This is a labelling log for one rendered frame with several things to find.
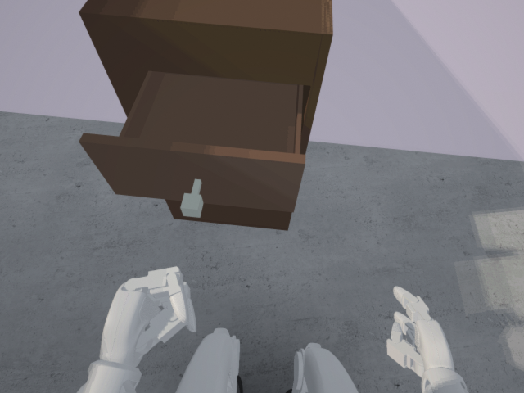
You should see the right robot forearm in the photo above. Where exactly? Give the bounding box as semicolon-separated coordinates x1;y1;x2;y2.
422;368;469;393

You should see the left robot hand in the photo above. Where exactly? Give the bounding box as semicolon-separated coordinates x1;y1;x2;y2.
99;266;197;368

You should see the handle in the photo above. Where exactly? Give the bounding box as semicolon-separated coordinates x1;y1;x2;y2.
180;179;203;218

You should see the right robot hand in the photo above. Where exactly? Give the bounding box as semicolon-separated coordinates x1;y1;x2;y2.
386;286;454;377

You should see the robot right thigh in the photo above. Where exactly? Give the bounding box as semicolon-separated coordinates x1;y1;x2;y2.
294;347;359;393

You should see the left robot forearm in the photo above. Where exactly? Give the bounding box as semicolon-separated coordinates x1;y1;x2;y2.
77;359;142;393

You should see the drawer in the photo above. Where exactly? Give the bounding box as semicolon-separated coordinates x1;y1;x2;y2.
79;71;305;212

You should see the robot thigh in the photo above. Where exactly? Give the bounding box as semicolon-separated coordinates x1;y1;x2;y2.
175;333;240;393
294;347;359;393

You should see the robot left thigh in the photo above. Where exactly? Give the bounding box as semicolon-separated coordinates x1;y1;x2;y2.
175;333;240;393

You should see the cabinet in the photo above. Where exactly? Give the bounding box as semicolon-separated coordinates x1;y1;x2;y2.
79;0;333;231

